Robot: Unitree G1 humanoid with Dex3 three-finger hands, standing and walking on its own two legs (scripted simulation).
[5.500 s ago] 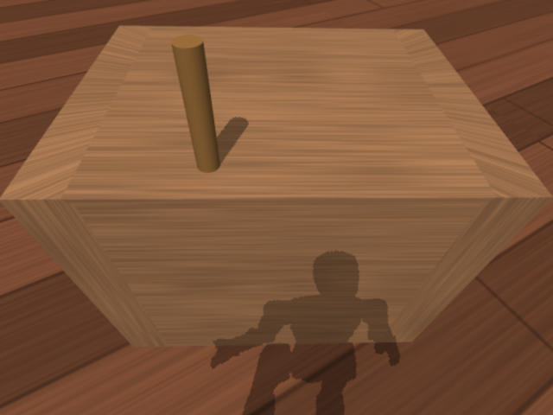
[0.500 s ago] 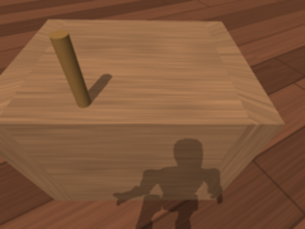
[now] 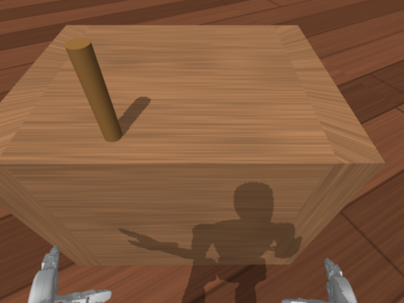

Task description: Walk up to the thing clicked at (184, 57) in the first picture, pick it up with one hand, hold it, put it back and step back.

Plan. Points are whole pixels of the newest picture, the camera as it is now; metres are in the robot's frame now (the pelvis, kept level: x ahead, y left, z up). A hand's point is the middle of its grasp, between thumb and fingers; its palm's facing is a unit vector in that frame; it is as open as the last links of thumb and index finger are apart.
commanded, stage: rise first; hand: left
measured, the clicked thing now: (98, 97) +0.50 +0.23 +0.14
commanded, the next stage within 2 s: go down in 1.50 s
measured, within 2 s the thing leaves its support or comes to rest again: neither
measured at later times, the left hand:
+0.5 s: hand (49, 255) +0.19 +0.25 +0.06, palm faces +0.30 -0.87 -0.40, open 17.5 cm
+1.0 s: hand (15, 247) +0.18 +0.26 +0.14, palm faces +0.38 -0.80 -0.46, open 17.6 cm
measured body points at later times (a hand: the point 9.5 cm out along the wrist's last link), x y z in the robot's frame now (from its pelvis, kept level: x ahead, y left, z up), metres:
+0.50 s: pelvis +0.01 +0.00 +0.00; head +0.00 -0.02 +0.45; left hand +0.17 +0.30 +0.09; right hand +0.16 -0.26 -0.10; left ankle -0.01 +0.12 -0.74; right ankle -0.01 -0.13 -0.74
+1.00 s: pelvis -0.01 -0.01 +0.00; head -0.01 -0.04 +0.45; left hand +0.15 +0.30 +0.17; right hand +0.16 -0.27 -0.10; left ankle -0.01 +0.12 -0.74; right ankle -0.01 -0.13 -0.74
